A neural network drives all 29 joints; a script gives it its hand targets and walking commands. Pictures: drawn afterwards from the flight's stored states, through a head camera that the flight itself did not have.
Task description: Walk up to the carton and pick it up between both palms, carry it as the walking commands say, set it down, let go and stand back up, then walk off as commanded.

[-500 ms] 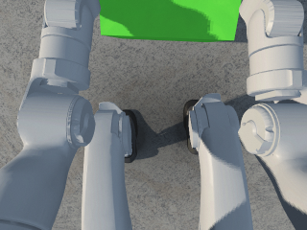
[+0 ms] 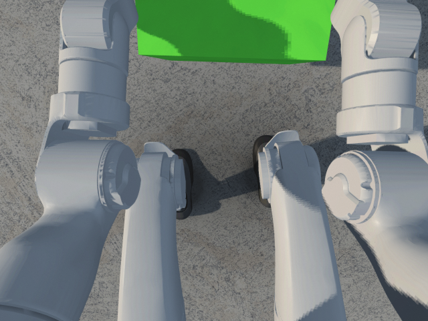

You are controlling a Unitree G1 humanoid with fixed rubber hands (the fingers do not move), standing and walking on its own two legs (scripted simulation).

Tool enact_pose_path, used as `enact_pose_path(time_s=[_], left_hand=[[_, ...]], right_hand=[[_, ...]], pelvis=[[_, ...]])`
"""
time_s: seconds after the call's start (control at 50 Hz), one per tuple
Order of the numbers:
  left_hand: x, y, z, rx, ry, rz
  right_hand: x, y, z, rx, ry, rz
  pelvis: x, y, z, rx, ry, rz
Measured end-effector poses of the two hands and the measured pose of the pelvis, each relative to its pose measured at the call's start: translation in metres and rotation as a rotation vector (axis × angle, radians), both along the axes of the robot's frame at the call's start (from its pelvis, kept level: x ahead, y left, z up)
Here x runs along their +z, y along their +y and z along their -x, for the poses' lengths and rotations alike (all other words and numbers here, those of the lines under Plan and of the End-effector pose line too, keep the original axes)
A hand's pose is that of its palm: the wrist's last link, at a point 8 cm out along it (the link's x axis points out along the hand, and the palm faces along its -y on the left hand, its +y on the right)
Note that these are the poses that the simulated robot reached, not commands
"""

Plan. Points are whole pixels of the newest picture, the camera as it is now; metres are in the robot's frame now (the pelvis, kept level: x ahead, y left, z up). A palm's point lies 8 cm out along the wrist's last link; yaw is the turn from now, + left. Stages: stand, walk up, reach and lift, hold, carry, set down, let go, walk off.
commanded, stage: reach and lift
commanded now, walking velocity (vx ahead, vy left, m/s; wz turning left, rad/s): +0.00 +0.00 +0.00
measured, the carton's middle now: out of the picture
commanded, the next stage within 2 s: none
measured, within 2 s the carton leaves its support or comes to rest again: neither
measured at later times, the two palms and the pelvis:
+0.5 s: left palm out of the picture +0.55 +0.11 -0.05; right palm out of the picture +0.52 -0.19 -0.05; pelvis -0.01 +0.00 +0.04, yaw +0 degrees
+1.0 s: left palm out of the picture +0.53 +0.12 +0.02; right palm out of the picture +0.50 -0.18 +0.02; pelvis -0.01 +0.01 +0.09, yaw +0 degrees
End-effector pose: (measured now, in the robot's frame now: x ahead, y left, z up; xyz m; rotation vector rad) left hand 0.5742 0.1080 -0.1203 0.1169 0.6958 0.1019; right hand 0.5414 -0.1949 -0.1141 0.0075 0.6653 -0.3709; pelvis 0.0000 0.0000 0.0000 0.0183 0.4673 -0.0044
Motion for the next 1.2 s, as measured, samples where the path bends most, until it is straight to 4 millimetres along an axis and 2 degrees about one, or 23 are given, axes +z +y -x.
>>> enact_pose_path(time_s=[0.9, 1.2], left_hand=[[0.122, 0.012, 0.042, 0.016, -0.019, 0.012], [0.16, 0.013, 0.056, 0.012, -0.019, 0.013]], right_hand=[[0.124, 0.012, 0.04, -0.012, -0.023, -0.01], [0.16, 0.014, 0.057, -0.025, -0.023, -0.015]], pelvis=[[0.083, 0.005, 0.01, -0.002, -0.148, 0.013], [0.115, 0.006, 0.006, -0.006, -0.198, 0.014]])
